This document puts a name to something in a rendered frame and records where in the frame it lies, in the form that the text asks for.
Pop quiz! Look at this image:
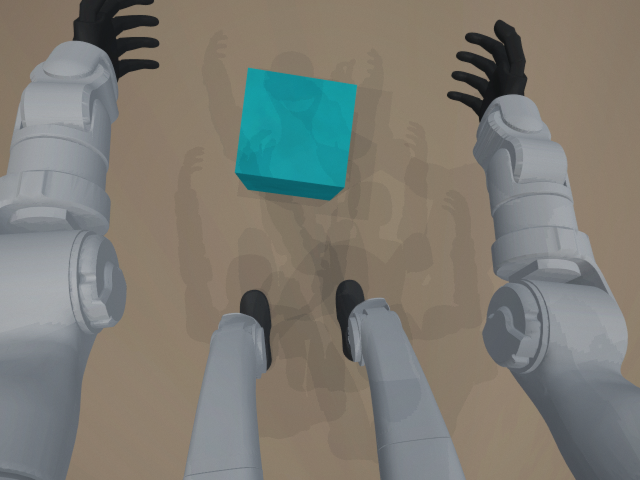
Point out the robot right hand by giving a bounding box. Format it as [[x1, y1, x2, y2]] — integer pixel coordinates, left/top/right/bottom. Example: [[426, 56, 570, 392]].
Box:
[[447, 20, 527, 122]]

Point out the robot shin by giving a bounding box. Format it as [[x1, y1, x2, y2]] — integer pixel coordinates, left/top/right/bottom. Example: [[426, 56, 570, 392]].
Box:
[[210, 313, 261, 346], [348, 298, 402, 347]]

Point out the robot right forearm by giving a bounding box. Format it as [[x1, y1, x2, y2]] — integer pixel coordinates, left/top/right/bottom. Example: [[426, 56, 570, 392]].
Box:
[[473, 94, 628, 360]]

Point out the right robot upper arm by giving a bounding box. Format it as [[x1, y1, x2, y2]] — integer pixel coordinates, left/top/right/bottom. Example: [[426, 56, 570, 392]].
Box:
[[482, 279, 640, 480]]

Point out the robot right shin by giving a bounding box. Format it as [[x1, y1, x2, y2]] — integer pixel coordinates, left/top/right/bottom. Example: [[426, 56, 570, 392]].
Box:
[[348, 298, 402, 347]]

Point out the robot left hand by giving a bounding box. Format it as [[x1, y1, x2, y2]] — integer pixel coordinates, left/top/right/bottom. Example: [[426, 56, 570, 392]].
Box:
[[72, 0, 159, 83]]

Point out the left robot upper arm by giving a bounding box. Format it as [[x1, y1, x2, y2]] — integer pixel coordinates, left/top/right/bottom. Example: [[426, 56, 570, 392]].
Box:
[[0, 230, 127, 480]]

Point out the carton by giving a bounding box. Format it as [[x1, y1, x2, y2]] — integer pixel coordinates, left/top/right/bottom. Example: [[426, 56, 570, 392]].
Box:
[[235, 68, 357, 201]]

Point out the robot left forearm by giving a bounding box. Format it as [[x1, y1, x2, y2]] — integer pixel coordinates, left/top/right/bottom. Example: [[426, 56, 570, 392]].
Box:
[[0, 41, 119, 236]]

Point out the robot left shin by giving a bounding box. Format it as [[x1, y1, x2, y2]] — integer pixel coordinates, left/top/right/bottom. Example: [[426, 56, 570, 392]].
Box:
[[210, 313, 261, 346]]

